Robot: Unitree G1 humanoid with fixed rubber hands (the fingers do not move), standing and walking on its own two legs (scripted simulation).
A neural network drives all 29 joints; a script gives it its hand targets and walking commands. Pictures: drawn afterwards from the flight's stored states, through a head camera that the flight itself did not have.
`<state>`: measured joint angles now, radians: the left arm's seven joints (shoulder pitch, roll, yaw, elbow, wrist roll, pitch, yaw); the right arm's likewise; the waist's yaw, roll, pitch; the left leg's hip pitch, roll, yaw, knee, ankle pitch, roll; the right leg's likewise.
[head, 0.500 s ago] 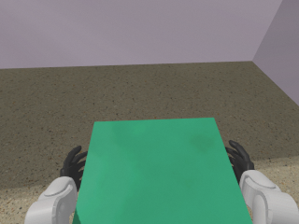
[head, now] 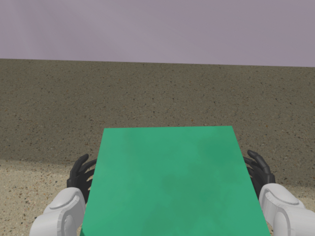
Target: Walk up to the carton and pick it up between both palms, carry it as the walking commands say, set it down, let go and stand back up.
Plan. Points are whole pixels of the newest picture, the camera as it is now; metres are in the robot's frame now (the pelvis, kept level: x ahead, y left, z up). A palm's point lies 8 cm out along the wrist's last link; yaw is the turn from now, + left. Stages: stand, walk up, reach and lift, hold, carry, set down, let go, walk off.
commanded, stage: carry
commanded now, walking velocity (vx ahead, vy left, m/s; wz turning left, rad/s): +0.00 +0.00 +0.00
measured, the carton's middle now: (168, 198) +0.24 -0.02 +0.00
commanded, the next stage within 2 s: none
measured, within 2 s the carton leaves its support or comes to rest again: neither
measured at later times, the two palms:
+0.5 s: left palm (71, 214) +0.18 +0.18 +0.08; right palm (269, 196) +0.20 -0.21 +0.08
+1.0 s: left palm (66, 223) +0.17 +0.18 +0.08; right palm (268, 202) +0.19 -0.20 +0.08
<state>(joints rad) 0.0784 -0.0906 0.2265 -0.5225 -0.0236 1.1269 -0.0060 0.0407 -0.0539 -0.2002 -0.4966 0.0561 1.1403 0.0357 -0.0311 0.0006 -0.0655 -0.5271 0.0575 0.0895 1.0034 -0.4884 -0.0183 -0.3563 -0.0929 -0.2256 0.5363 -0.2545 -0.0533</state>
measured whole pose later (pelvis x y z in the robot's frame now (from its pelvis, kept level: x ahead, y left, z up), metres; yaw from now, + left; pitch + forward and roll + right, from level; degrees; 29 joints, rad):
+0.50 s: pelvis -0.04 -0.02 +0.00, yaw +3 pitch +3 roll +1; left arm 0.03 -0.02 0.21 -0.43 -0.04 1.15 -0.01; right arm 0.03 -0.03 -0.18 -0.47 0.01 1.18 0.01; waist -0.01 0.01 -0.12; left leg -0.26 0.03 0.12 0.49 -0.27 0.01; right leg -0.34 -0.06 -0.29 0.48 -0.20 -0.09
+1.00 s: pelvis -0.05 -0.02 +0.00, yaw +3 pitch +3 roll +1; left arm 0.04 -0.02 0.22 -0.45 -0.04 1.16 -0.02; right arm 0.03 -0.02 -0.19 -0.48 0.01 1.18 0.01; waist 0.00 0.00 -0.11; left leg -0.29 0.02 0.13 0.49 -0.25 0.01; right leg -0.37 -0.07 -0.29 0.48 -0.17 -0.09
